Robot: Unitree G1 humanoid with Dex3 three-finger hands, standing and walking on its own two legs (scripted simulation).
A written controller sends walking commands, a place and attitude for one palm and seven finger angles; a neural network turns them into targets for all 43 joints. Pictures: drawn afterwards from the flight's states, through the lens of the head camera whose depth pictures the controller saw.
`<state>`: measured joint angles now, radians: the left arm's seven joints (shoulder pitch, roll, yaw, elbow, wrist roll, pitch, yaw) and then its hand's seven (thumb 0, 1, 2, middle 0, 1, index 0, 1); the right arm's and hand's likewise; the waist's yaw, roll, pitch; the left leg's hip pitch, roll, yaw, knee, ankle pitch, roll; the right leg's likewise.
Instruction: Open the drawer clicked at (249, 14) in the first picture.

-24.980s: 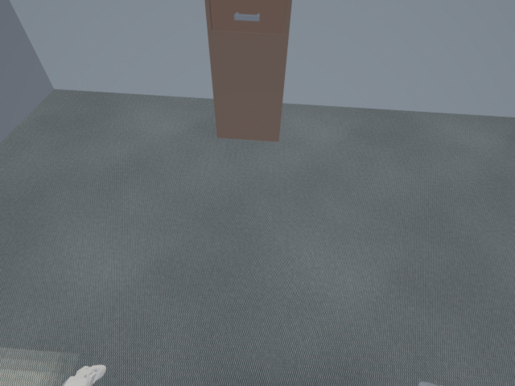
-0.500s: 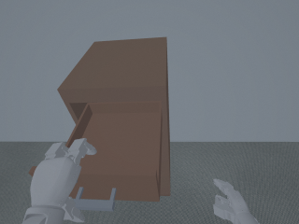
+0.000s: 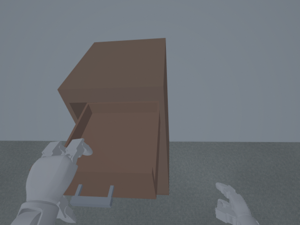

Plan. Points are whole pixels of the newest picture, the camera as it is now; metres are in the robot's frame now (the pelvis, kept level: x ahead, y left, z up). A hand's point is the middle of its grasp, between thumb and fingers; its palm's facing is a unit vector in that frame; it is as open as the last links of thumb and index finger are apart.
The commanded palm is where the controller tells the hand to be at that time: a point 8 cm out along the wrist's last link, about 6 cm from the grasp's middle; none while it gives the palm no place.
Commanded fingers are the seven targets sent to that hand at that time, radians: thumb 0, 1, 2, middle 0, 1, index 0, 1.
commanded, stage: draw the hand back to the body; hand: left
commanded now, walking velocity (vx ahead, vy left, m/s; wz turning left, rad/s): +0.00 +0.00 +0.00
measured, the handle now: (93, 194) +0.20 +0.21 -0.03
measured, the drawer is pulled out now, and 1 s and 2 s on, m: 0.29 0.29 0.29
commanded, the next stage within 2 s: step back with the hand held close in 1.36 s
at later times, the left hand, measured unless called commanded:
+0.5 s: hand (66, 175) +0.18 +0.22 +0.13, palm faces +0.28 -0.80 -0.53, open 13.6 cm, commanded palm +0.13 +0.26 +0.18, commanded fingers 0.00 -0.22 0.42 -0.28 -1.02 -0.28 -1.02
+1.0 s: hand (48, 158) +0.19 +0.26 +0.16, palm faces +0.40 -0.82 -0.40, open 10.0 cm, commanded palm +0.14 +0.30 +0.19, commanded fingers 0.00 0.65 0.80 -0.22 -0.46 -0.22 -0.46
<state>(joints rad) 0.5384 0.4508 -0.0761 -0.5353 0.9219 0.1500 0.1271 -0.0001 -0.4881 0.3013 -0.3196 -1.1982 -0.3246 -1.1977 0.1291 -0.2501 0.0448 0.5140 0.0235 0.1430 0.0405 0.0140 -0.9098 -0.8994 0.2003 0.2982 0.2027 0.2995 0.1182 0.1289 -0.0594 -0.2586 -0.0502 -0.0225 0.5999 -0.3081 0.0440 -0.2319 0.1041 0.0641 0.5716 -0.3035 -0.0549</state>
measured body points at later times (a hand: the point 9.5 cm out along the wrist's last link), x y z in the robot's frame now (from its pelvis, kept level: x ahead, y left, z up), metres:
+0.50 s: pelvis +0.01 +0.00 +0.01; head +0.00 -0.02 +0.45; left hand +0.16 +0.26 +0.15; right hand +0.24 -0.19 -0.06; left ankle +0.01 +0.09 -0.73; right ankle +0.00 -0.09 -0.73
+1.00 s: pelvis +0.03 +0.01 +0.01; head +0.02 -0.01 +0.46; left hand +0.17 +0.30 +0.18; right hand +0.23 -0.19 -0.07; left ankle +0.01 +0.09 -0.73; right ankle +0.00 -0.09 -0.73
